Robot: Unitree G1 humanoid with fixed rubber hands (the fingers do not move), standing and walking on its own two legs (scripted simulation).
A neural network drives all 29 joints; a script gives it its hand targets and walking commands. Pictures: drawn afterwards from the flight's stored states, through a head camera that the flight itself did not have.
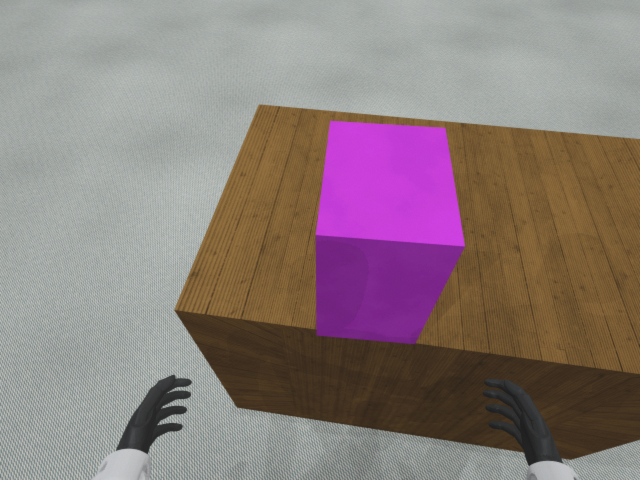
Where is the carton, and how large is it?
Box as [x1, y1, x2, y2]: [316, 121, 464, 343]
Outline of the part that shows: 330,121 316,229 316,335 414,343 464,246 445,128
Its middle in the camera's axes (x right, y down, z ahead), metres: +0.08 +0.00 +0.59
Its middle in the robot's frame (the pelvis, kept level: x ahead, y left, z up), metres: +0.43 -0.06 +0.00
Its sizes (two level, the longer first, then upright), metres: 0.204 0.160 0.269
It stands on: a pedestal, 0.65 m high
